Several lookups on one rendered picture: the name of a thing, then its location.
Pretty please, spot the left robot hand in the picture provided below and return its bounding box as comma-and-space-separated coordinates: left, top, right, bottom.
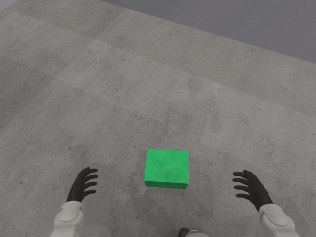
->
66, 167, 98, 202

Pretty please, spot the right robot hand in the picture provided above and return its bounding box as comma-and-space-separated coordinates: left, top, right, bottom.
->
232, 170, 273, 212

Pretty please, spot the carton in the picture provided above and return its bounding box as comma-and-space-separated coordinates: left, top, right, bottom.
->
144, 149, 189, 189

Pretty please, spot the robot left forearm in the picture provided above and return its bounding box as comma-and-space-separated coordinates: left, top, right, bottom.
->
49, 201, 83, 237

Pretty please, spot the robot right forearm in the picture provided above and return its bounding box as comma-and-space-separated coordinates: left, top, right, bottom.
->
259, 204, 300, 237

